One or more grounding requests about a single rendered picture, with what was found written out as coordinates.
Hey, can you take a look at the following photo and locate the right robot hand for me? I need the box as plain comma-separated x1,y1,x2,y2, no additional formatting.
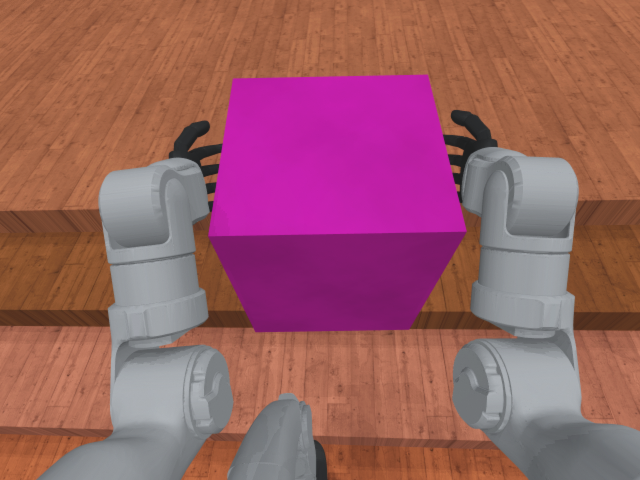
443,110,498,203

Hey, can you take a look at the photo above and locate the robot left thigh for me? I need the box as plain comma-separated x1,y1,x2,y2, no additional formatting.
227,399,313,480

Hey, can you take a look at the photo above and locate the robot left forearm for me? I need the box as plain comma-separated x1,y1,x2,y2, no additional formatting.
98,158,210,425

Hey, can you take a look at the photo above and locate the robot left shin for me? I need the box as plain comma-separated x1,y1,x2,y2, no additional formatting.
278,393,316,480

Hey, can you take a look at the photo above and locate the robot right upper arm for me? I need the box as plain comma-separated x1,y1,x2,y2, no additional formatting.
452,338,640,480

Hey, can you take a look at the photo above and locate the robot right forearm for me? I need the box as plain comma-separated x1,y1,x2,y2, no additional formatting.
461,147,581,394

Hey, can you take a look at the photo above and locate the left robot hand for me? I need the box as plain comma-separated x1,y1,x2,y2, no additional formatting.
169,121,223,212

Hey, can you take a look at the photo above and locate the carton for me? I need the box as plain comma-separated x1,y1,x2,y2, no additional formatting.
208,75,467,332

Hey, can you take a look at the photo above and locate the robot left upper arm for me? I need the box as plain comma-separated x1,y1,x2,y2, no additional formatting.
36,345,233,480

